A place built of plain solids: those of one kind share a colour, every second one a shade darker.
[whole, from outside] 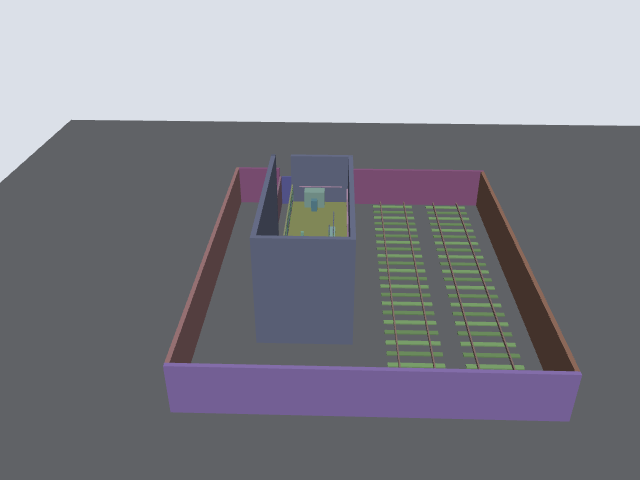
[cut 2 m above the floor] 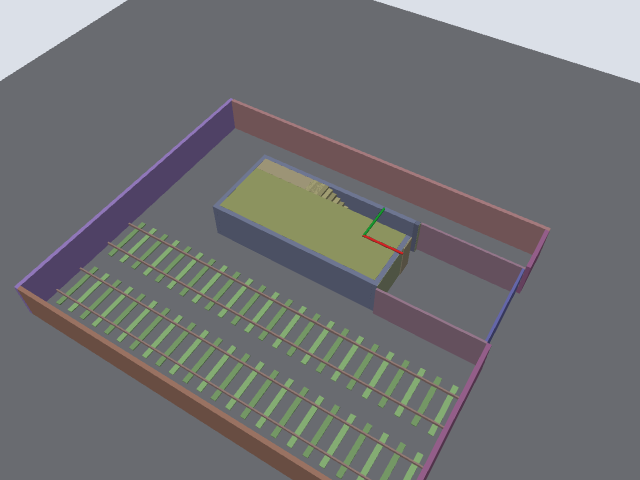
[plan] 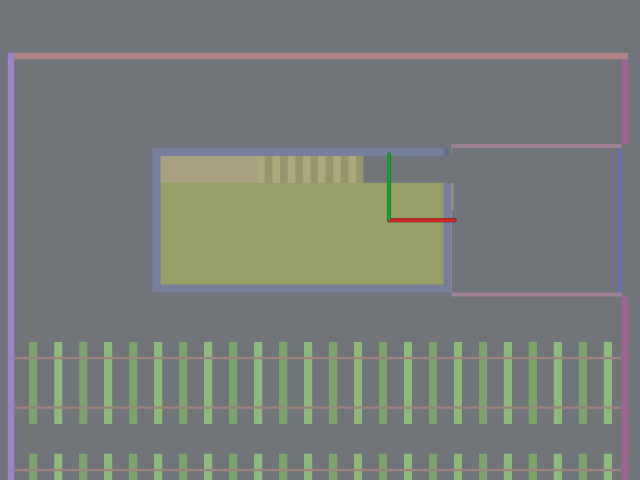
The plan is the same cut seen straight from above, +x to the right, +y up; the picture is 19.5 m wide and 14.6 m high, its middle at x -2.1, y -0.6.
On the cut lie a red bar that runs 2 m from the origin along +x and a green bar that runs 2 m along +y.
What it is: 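A railway signal box with its stair inside, its base rendered, brick-red without and limewashed within; 8.6 x 3.9 m within the walls, the operating floor 2.82 m up, 2.7 m high; one straight flight of 15 risers of 0.188 m on goings of 0.231 m, 0.82 m clear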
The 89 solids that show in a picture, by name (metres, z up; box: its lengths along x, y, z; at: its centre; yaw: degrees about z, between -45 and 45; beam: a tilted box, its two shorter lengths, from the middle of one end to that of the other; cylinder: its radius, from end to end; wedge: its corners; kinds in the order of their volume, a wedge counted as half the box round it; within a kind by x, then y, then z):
{
 "upper_front_1": {"box": [8.61, 3.1, 2.87], "at": [-2.65, -0.41, 1.38]},
 "wall_1": {"box": [0.24, 4.4, 5.57], "at": [-7.08, 0.0, 2.73]},
 "wall_2": {"box": [8.61, 0.24, 5.57], "at": [-2.65, -2.08, 2.73]},
 "wall_3": {"box": [8.61, 0.24, 5.57], "at": [-2.65, 2.08, 2.73]},
 "wall_4": {"box": [0.24, 3.34, 5.57], "at": [1.78, -0.53, 2.73]},
 "wall_5": {"box": [0.24, 0.24, 5.57], "at": [1.78, 2.08, 2.73]},
 "bound_back_1": {"box": [18.67, 0.2, 2.45], "at": [-2.06, 5.0, 1.18]},
 "bound_line_1": {"box": [18.47, 0.2, 2.45], "at": [-2.16, -10.5, 1.18]},
 "bound_end_1": {"box": [0.2, 15.7, 2.45], "at": [-11.5, -2.75, 1.18]},
 "upper_head_1": {"box": [2.95, 0.82, 2.87], "at": [-5.48, 1.55, 1.38]},
 "bound_near_1": {"box": [0.2, 8.28, 2.45], "at": [7.18, -6.46, 1.18]},
 "bound_near_2": {"box": [0.2, 2.58, 2.45], "at": [7.18, 3.61, 1.18]},
 "step_1": {"box": [0.23, 0.82, 2.68], "at": [-3.89, 1.55, 1.29]},
 "step_2": {"box": [0.23, 0.82, 2.49], "at": [-3.66, 1.55, 1.2]},
 "step_3": {"box": [0.23, 0.82, 2.3], "at": [-3.43, 1.55, 1.1]},
 "step_4": {"box": [0.23, 0.82, 2.12], "at": [-3.2, 1.55, 1.01]},
 "step_5": {"box": [0.23, 0.82, 1.93], "at": [-2.97, 1.55, 0.91]},
 "step_6": {"box": [0.23, 0.82, 1.74], "at": [-2.74, 1.55, 0.82]},
 "step_7": {"box": [0.23, 0.82, 1.55], "at": [-2.51, 1.55, 0.73]},
 "step_8": {"box": [0.23, 0.82, 1.37], "at": [-2.28, 1.55, 0.63]},
 "step_9": {"box": [0.23, 0.82, 1.18], "at": [-2.05, 1.55, 0.54]},
 "step_10": {"box": [0.23, 0.82, 0.99], "at": [-1.81, 1.55, 0.44]},
 "step_11": {"box": [0.23, 0.82, 0.8], "at": [-1.58, 1.55, 0.35]},
 "step_12": {"box": [0.23, 0.82, 0.61], "at": [-1.35, 1.55, 0.26]},
 "step_13": {"box": [0.23, 0.82, 0.43], "at": [-1.12, 1.55, 0.16]},
 "step_14": {"box": [0.23, 0.82, 0.24], "at": [-0.89, 1.55, 0.07]},
 "sleeper_1": {"box": [0.25, 2.5, 0.11], "at": [-10.82, -8.35, 0.01]},
 "sleeper_2": {"box": [0.25, 2.5, 0.11], "at": [-10.82, -4.95, 0.01]},
 "sleeper_3": {"box": [0.25, 2.5, 0.11], "at": [-10.06, -8.35, 0.01]},
 "sleeper_4": {"box": [0.25, 2.5, 0.11], "at": [-10.06, -4.95, 0.01]},
 "sleeper_5": {"box": [0.25, 2.5, 0.11], "at": [-9.3, -8.35, 0.01]},
 "sleeper_6": {"box": [0.25, 2.5, 0.11], "at": [-9.3, -4.95, 0.01]},
 "sleeper_7": {"box": [0.25, 2.5, 0.11], "at": [-8.54, -8.35, 0.01]},
 "sleeper_8": {"box": [0.25, 2.5, 0.11], "at": [-8.54, -4.95, 0.01]},
 "sleeper_9": {"box": [0.25, 2.5, 0.11], "at": [-7.78, -8.35, 0.01]},
 "sleeper_10": {"box": [0.25, 2.5, 0.11], "at": [-7.78, -4.95, 0.01]},
 "sleeper_11": {"box": [0.25, 2.5, 0.11], "at": [-7.02, -8.35, 0.01]},
 "sleeper_12": {"box": [0.25, 2.5, 0.11], "at": [-7.02, -4.95, 0.01]},
 "sleeper_13": {"box": [0.25, 2.5, 0.11], "at": [-6.26, -8.35, 0.01]},
 "sleeper_14": {"box": [0.25, 2.5, 0.11], "at": [-6.26, -4.95, 0.01]},
 "sleeper_15": {"box": [0.25, 2.5, 0.11], "at": [-5.5, -8.35, 0.01]},
 "sleeper_16": {"box": [0.25, 2.5, 0.11], "at": [-5.5, -4.95, 0.01]},
 "sleeper_17": {"box": [0.25, 2.5, 0.11], "at": [-4.74, -8.35, 0.01]},
 "sleeper_18": {"box": [0.25, 2.5, 0.11], "at": [-4.74, -4.95, 0.01]},
 "sleeper_19": {"box": [0.25, 2.5, 0.11], "at": [-3.98, -8.35, 0.01]},
 "sleeper_20": {"box": [0.25, 2.5, 0.11], "at": [-3.98, -4.95, 0.01]},
 "sleeper_21": {"box": [0.25, 2.5, 0.11], "at": [-3.22, -8.35, 0.01]},
 "sleeper_22": {"box": [0.25, 2.5, 0.11], "at": [-3.22, -4.95, 0.01]},
 "sleeper_23": {"box": [0.25, 2.5, 0.11], "at": [-2.46, -8.35, 0.01]},
 "sleeper_24": {"box": [0.25, 2.5, 0.11], "at": [-2.46, -4.95, 0.01]},
 "sleeper_25": {"box": [0.25, 2.5, 0.11], "at": [-1.7, -8.35, 0.01]},
 "sleeper_26": {"box": [0.25, 2.5, 0.11], "at": [-1.7, -4.95, 0.01]},
 "sleeper_27": {"box": [0.25, 2.5, 0.11], "at": [-0.94, -8.35, 0.01]},
 "sleeper_28": {"box": [0.25, 2.5, 0.11], "at": [-0.94, -4.95, 0.01]},
 "sleeper_29": {"box": [0.25, 2.5, 0.11], "at": [-0.18, -8.35, 0.01]},
 "sleeper_30": {"box": [0.25, 2.5, 0.11], "at": [-0.18, -4.95, 0.01]},
 "sleeper_31": {"box": [0.25, 2.5, 0.11], "at": [0.58, -8.35, 0.01]},
 "sleeper_32": {"box": [0.25, 2.5, 0.11], "at": [0.58, -4.95, 0.01]},
 "sleeper_33": {"box": [0.25, 2.5, 0.11], "at": [1.34, -8.35, 0.01]},
 "sleeper_34": {"box": [0.25, 2.5, 0.11], "at": [1.34, -4.95, 0.01]},
 "sleeper_35": {"box": [0.25, 2.5, 0.11], "at": [2.1, -8.35, 0.01]},
 "sleeper_36": {"box": [0.25, 2.5, 0.11], "at": [2.1, -4.95, 0.01]},
 "sleeper_37": {"box": [0.25, 2.5, 0.11], "at": [2.86, -8.35, 0.01]},
 "sleeper_38": {"box": [0.25, 2.5, 0.11], "at": [2.86, -4.95, 0.01]},
 "sleeper_39": {"box": [0.25, 2.5, 0.11], "at": [3.62, -8.35, 0.01]},
 "sleeper_40": {"box": [0.25, 2.5, 0.11], "at": [3.62, -4.95, 0.01]},
 "sleeper_41": {"box": [0.25, 2.5, 0.11], "at": [4.38, -8.35, 0.01]},
 "sleeper_42": {"box": [0.25, 2.5, 0.11], "at": [4.38, -4.95, 0.01]},
 "sleeper_43": {"box": [0.25, 2.5, 0.11], "at": [5.14, -8.35, 0.01]},
 "sleeper_44": {"box": [0.25, 2.5, 0.11], "at": [5.14, -4.95, 0.01]},
 "sleeper_45": {"box": [0.25, 2.5, 0.11], "at": [5.9, -8.35, 0.01]},
 "sleeper_46": {"box": [0.25, 2.5, 0.11], "at": [5.9, -4.95, 0.01]},
 "sleeper_47": {"box": [0.25, 2.5, 0.11], "at": [6.66, -8.35, 0.01]},
 "sleeper_48": {"box": [0.25, 2.5, 0.11], "at": [6.66, -4.95, 0.01]},
 "fence_1": {"box": [5.18, 0.12, 1.95], "at": [4.49, -2.26, 0.93]},
 "fence_2": {"box": [5.18, 0.12, 1.95], "at": [4.49, 2.26, 0.93]},
 "fence_end_1": {"box": [0.12, 4.4, 1.95], "at": [7.02, 0.0, 0.93]},
 "rail_line_1": {"box": [18.43, 0.07, 0.15], "at": [-2.16, -9.1, 0.14]},
 "rail_line_2": {"box": [18.43, 0.07, 0.15], "at": [-2.16, -7.6, 0.14]},
 "rail_line_3": {"box": [18.43, 0.07, 0.15], "at": [-2.16, -5.7, 0.14]},
 "rail_line_4": {"box": [18.43, 0.07, 0.15], "at": [-2.16, -4.2, 0.14]},
 "desk_1": {"box": [0.62, 1.1, 0.95], "at": [1.25, -0.15, 3.24]},
 "lever_frame_1": {"box": [2.42, 0.34, 0.35], "at": [-2.94, -1.14, 2.94]},
 "skin_1": {"box": [0.02, 3.34, 3.77], "at": [1.91, -0.53, 1.83]},
 "skin_2": {"box": [0.02, 0.24, 3.77], "at": [1.91, 2.08, 1.83]},
 "stool_1": {"box": [0.32, 0.32, 0.67], "at": [0.64, -0.15, 3.1]},
 "door_leaf_1": {"box": [0.042, 0.82, 1.99], "at": [1.94, 0.72, 1.01]},
 "rail_top_1": {"box": [5.66, 0.08, 0.06], "at": [-1.18, 1.08, 3.83]},
 "win_board_1": {"box": [0.09, 2.36, 0.035], "at": [1.62, -0.47, 3.75]}
}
